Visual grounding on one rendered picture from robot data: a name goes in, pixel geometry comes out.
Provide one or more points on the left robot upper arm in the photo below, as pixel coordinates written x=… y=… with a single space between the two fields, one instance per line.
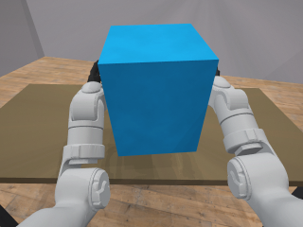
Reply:
x=80 y=193

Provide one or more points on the right robot upper arm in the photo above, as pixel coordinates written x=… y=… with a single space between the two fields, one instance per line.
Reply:
x=261 y=181

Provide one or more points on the robot left forearm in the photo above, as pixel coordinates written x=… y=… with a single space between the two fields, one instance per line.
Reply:
x=85 y=128

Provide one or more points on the robot right forearm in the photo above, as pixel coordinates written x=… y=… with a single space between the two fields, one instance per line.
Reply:
x=240 y=129

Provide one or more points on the carton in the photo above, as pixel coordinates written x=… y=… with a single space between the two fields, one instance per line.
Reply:
x=157 y=81

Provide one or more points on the right robot hand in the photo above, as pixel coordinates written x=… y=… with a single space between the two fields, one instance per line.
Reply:
x=217 y=72

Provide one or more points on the table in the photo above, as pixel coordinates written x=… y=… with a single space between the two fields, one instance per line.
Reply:
x=34 y=130

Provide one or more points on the left robot hand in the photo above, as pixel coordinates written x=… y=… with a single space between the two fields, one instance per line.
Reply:
x=94 y=74

